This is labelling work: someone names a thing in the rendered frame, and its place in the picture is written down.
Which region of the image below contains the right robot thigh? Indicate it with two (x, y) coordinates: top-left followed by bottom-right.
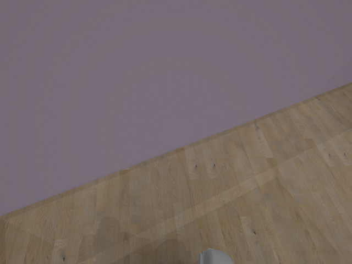
(198, 249), (234, 264)

